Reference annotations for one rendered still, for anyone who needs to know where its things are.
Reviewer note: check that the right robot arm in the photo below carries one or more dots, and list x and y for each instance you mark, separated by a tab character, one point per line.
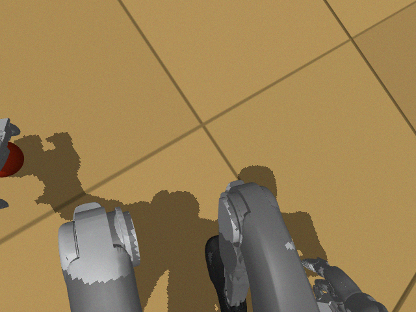
362	302

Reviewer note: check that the right robot hand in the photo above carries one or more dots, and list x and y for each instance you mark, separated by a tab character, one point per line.
338	285

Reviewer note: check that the left robot hand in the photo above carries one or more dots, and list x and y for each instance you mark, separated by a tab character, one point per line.
7	130

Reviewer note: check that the right robot foot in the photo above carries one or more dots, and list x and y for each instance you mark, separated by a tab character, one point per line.
216	273

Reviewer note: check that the ball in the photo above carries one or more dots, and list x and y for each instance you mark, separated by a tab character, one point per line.
14	162

